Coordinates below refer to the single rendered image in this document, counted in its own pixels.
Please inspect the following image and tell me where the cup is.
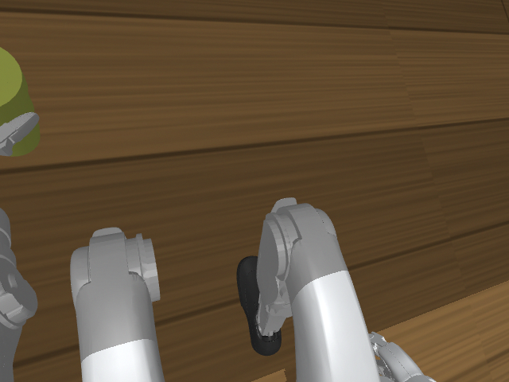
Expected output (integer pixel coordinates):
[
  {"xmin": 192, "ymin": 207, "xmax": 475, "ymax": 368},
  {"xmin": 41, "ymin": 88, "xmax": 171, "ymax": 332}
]
[{"xmin": 0, "ymin": 47, "xmax": 41, "ymax": 157}]

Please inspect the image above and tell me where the right robot hand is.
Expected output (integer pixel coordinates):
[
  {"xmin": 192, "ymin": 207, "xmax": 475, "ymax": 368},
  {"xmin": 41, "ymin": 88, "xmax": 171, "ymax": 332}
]
[{"xmin": 369, "ymin": 332, "xmax": 424, "ymax": 382}]

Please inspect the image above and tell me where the left robot arm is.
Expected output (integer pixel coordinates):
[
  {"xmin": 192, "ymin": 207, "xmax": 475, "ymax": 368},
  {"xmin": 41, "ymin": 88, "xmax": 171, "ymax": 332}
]
[{"xmin": 0, "ymin": 208, "xmax": 38, "ymax": 382}]

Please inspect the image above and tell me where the left robot hand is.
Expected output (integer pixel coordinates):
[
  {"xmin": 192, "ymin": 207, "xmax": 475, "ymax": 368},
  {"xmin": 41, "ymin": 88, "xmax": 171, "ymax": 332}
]
[{"xmin": 0, "ymin": 112, "xmax": 39, "ymax": 156}]

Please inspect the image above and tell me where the right robot foot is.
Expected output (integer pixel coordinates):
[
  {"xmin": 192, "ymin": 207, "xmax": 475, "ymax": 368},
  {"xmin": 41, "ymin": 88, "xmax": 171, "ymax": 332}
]
[{"xmin": 236, "ymin": 256, "xmax": 282, "ymax": 356}]

